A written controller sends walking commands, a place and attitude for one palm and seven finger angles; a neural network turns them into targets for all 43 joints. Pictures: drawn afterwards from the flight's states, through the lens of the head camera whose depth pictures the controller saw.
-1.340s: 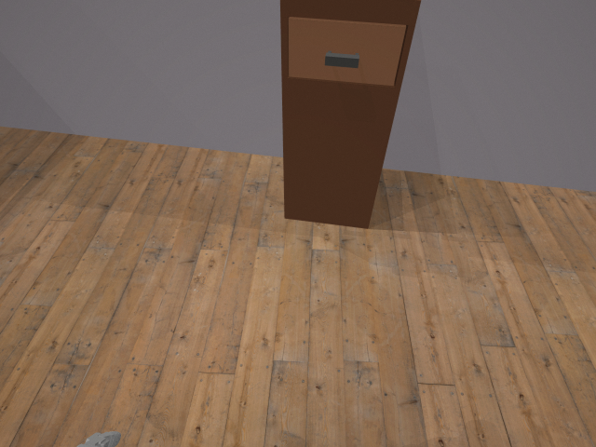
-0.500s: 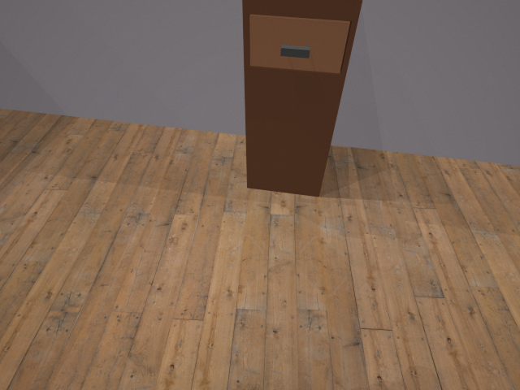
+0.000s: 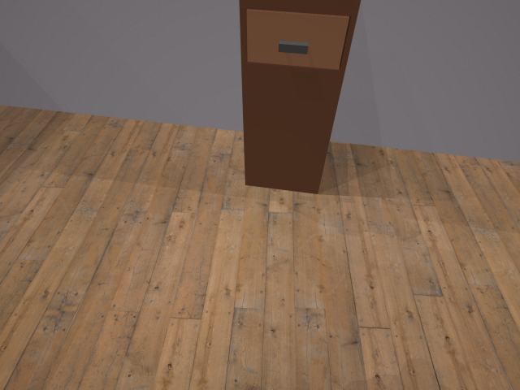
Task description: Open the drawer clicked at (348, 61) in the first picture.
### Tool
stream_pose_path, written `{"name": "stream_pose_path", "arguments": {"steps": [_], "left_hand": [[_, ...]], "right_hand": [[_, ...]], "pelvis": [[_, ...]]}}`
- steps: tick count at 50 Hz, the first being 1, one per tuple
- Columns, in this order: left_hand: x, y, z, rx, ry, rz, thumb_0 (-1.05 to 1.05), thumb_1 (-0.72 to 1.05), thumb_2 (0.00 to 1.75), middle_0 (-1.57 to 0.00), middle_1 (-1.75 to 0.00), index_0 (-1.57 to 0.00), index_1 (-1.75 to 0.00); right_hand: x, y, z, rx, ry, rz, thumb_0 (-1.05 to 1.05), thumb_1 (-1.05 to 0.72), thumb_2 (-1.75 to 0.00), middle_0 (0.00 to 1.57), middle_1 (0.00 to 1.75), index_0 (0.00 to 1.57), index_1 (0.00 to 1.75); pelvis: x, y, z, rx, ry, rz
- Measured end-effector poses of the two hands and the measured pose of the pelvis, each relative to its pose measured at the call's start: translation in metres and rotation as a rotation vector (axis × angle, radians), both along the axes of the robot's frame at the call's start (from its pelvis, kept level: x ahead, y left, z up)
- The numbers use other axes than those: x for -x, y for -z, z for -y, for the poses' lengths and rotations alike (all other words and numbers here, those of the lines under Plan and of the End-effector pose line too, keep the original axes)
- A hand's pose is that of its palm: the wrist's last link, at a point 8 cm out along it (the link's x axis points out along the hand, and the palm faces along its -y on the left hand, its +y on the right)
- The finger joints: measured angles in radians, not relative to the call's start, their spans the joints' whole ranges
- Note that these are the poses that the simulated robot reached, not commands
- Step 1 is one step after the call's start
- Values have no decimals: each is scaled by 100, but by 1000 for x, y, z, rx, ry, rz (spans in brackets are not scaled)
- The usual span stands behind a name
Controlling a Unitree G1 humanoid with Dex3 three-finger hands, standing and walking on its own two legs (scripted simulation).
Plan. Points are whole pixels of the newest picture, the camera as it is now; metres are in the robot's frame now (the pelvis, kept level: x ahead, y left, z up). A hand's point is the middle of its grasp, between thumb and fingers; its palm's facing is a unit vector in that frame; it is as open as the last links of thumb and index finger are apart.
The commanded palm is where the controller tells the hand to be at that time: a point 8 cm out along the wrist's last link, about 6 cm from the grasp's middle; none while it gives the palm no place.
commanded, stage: look at it before walking up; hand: left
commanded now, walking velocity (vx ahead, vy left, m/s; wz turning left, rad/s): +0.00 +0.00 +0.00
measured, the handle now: (293, 44) +1.20 -0.05 +0.01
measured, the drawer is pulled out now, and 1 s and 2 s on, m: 0.00 0.00 0.00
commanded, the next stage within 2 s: walk to a spot facing it in 0.10 s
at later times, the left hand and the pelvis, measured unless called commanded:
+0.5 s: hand out of the picture +0.08 +0.20 -0.18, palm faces -0.12 -0.96 -0.24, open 7.4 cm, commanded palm none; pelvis +0.04 -0.01 -0.01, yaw -8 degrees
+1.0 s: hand (203, 363) +0.21 +0.12 -0.18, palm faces -0.21 -0.96 -0.17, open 7.4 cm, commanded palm none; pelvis +0.21 -0.05 -0.01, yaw -18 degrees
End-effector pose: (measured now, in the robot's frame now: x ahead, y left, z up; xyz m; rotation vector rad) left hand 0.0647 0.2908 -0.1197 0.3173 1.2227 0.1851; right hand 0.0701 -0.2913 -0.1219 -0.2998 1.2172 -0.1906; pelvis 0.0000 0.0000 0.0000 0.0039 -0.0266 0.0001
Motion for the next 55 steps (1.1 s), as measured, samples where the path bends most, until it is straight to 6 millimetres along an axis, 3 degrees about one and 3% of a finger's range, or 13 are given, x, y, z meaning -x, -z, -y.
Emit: {"name": "stream_pose_path", "arguments": {"steps": [15,23,29,32,36,44,50,55], "left_hand": [[-8,3,4,6,-5,-3,0,90,90,-20,-30,-21,-30],[-4,22,34,76,27,-124,0,90,90,-20,-30,-20,-29],[-47,27,77,98,92,-113,0,90,90,-20,-30,-20,-30],[-65,33,94,96,84,-59,0,90,90,-20,-30,-21,-30],[-71,26,112,109,83,-92,0,90,90,-20,-30,-21,-30],[-100,18,129,139,135,-209,0,90,90,-20,-30,-21,-30],[-148,28,120,144,122,-227,0,90,90,-20,-30,-21,-30],[-205,53,99,150,136,-270,0,90,90,-20,-30,-21,-30]], "right_hand": [[-12,1,-4,-4,3,14,1,-91,-90,20,30,21,30],[15,22,-21,-81,127,-4,1,-91,-90,20,30,21,30],[55,47,-10,-129,243,-123,1,-90,-90,20,30,21,30],[57,54,0,-139,261,-195,1,-91,-90,20,30,21,30],[20,38,13,-134,273,-142,1,-91,-90,20,30,20,30],[-96,12,25,-125,300,98,1,-91,-90,20,30,20,30],[-182,8,14,-127,268,158,1,-91,-90,20,30,20,30],[-248,14,0,-87,272,228,1,-91,-90,20,30,20,30]], "pelvis": [[-10,1,0,2,19,-1],[-36,10,8,-17,120,-12],[-63,22,34,-14,184,-4],[-76,28,48,-1,188,-2],[-97,16,58,-1,220,-8],[-152,1,62,0,293,-35],[-210,7,53,20,318,-40],[-268,26,39,29,368,-33]]}}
